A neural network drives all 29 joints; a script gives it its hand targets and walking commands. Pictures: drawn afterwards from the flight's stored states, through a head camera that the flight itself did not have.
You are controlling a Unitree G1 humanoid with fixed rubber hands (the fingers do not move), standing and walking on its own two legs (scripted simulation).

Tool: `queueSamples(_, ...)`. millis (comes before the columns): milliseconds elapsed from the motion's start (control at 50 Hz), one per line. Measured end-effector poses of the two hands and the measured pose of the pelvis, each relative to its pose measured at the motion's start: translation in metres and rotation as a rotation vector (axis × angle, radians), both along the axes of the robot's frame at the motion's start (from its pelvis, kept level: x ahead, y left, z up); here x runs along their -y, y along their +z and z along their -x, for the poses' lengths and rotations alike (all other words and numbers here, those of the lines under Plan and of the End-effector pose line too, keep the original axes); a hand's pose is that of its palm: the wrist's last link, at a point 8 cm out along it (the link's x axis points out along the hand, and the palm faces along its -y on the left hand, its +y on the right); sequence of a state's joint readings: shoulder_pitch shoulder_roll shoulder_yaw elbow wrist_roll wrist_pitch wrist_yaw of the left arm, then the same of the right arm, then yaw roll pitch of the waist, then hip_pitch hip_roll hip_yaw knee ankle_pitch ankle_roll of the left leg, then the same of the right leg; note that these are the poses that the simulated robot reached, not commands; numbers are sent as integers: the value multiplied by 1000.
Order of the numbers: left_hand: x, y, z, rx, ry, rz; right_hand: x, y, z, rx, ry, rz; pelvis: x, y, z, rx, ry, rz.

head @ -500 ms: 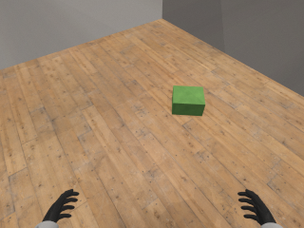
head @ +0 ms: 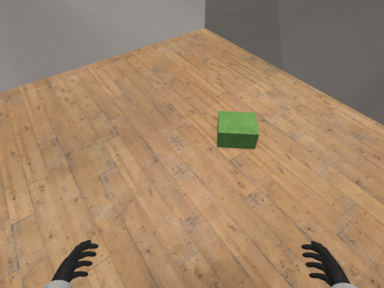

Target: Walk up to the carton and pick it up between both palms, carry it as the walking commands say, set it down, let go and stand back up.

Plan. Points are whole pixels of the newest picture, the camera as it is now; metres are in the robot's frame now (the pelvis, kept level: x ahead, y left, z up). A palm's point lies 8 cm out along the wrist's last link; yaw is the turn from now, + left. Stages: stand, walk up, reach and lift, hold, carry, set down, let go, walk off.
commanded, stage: walk up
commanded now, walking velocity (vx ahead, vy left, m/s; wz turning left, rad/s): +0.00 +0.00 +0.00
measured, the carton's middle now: (236, 129) +1.21 -0.25 -0.68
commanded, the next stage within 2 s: none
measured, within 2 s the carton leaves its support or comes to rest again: neither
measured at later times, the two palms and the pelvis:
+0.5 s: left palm (92, 252) +0.20 +0.24 -0.05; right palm out of the picture +0.14 -0.41 -0.08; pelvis +0.06 -0.08 -0.01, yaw -5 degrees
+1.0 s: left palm (103, 204) +0.31 +0.25 -0.05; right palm (366, 208) +0.32 -0.40 -0.06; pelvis +0.22 -0.07 +0.01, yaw -5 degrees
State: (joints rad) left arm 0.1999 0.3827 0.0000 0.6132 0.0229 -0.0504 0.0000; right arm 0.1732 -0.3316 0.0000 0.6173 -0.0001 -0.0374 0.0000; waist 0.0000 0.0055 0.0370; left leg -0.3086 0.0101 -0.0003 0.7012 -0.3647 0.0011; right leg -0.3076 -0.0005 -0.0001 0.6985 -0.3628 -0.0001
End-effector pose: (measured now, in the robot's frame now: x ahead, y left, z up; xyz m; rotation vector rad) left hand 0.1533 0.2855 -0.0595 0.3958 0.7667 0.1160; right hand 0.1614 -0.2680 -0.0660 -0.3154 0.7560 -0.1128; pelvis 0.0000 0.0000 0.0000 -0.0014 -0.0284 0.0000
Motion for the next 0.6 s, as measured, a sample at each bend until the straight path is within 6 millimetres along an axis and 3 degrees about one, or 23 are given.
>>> queueSamples(200,0,2,5,-12,-12,0,7,2,8,3,1,3,2,1,-1,1,-3,-4)
queueSamples(340,11,19,-23,-50,-103,-48,69,7,58,-101,-68,73,28,11,-22,-6,-56,-10)
queueSamples(400,27,27,-43,-46,-123,-62,100,6,64,-147,-87,89,47,11,-38,5,-71,-14)
queueSamples(480,43,18,-53,-53,-110,-105,140,-13,36,-134,-89,95,79,-7,-60,17,-80,-28)
queueSamples(520,52,13,-42,-103,-94,-108,147,-16,14,-115,-85,82,87,-8,-67,19,-83,-33)
queueSamples(600,60,23,-26,-181,-53,-125,150,-12,-24,-83,-64,45,94,3,-84,17,-79,-40)
